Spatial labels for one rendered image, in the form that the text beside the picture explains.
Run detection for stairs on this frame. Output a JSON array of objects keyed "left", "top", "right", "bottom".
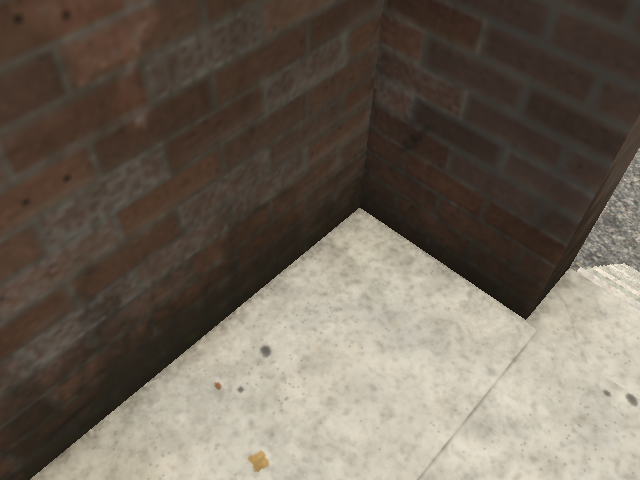
[{"left": 577, "top": 263, "right": 640, "bottom": 311}]

